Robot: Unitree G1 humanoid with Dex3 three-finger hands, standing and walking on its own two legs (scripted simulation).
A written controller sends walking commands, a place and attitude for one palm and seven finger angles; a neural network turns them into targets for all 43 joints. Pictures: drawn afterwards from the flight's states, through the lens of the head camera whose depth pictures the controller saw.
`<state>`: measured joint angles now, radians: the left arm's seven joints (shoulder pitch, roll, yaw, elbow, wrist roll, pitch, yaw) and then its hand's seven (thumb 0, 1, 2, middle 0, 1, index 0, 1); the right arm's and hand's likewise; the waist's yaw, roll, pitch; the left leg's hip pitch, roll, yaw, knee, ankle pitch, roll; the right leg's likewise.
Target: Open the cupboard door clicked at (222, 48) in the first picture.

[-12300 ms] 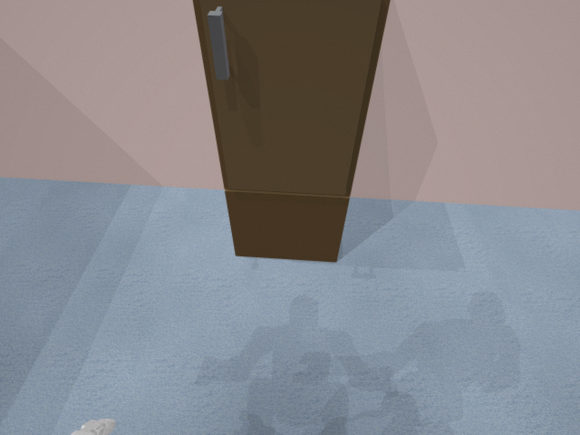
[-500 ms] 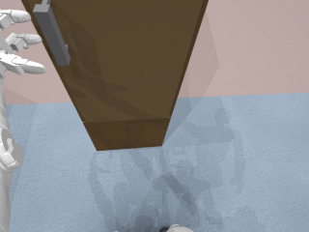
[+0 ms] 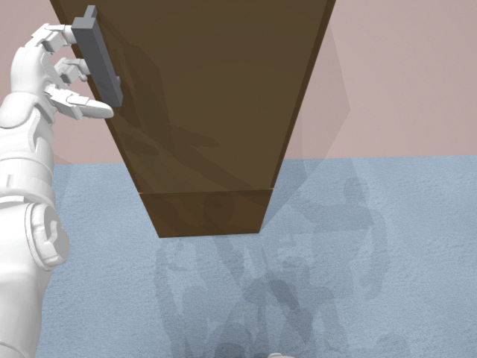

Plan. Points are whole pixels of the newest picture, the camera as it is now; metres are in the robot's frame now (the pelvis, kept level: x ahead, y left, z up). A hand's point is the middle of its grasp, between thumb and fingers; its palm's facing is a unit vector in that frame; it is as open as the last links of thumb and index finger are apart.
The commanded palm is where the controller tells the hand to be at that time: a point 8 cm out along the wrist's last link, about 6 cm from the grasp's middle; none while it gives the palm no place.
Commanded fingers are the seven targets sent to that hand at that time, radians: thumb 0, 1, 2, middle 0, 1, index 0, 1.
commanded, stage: slide the fingers in behind the handle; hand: left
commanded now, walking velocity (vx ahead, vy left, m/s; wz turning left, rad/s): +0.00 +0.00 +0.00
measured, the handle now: (103, 58) +0.56 +0.18 +0.16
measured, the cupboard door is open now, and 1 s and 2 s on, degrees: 0 0 1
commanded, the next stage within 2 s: close the thumb around the handle in 0.88 s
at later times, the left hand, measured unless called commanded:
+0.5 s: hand (109, 79) +0.50 +0.16 +0.17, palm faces +0.00 -1.00 +0.00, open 14.0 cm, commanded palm +0.48 +0.21 +0.16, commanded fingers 0.00 -0.50 0.30 -0.30 -1.20 -0.30 -1.20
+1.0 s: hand (108, 76) +0.52 +0.17 +0.16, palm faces -0.01 -1.00 +0.00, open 13.9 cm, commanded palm +0.50 +0.21 +0.16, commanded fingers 0.00 -0.39 0.35 -0.31 -1.21 -0.31 -1.21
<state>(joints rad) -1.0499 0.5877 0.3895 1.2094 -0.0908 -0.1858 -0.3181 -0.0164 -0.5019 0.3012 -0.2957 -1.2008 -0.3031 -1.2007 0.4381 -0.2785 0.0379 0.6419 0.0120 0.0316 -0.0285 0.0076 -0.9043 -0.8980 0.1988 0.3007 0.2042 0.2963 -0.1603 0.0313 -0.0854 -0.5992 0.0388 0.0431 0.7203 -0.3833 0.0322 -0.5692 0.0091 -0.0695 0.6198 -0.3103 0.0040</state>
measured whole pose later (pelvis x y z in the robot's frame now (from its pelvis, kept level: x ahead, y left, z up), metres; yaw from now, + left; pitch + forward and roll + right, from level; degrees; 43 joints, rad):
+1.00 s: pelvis -0.01 -0.01 +0.00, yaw +0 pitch +15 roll -2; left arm -1.11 0.56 0.37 1.27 -0.07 -0.21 -0.24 -0.02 -0.50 0.30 -0.31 -1.21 -0.32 -1.22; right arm 0.47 -0.29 0.03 0.67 0.01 -0.01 -0.03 0.01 -0.90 -0.90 0.20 0.30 0.20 0.30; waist -0.18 0.03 -0.07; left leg -0.61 0.04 0.04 0.71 -0.36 0.02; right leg -0.59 0.01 -0.07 0.63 -0.30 -0.01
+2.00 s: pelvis +0.00 -0.01 +0.00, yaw -1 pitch +13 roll -2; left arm -0.99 0.52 0.39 1.17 -0.10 -0.20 -0.24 0.00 0.67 0.76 -0.34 -1.35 -0.35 -1.35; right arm 0.46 -0.29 0.03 0.65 0.01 0.01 -0.03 0.01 -0.91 -0.90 0.20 0.30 0.20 0.30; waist -0.16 0.04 -0.08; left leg -0.55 0.05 0.06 0.68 -0.36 0.02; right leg -0.55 0.02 -0.05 0.62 -0.30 -0.01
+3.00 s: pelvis -0.02 -0.02 +0.01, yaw +0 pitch +5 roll -1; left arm -0.58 0.06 0.20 0.55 -0.05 -0.06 0.44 0.00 0.70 0.75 -0.32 -1.35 -0.35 -1.34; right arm 0.40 -0.25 -0.04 0.75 -0.01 -0.03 -0.01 0.02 -0.91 -0.90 0.20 0.30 0.20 0.30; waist -0.05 0.05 -0.07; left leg -0.36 0.03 0.05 0.58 -0.30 0.00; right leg -0.37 0.01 -0.05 0.55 -0.27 -0.03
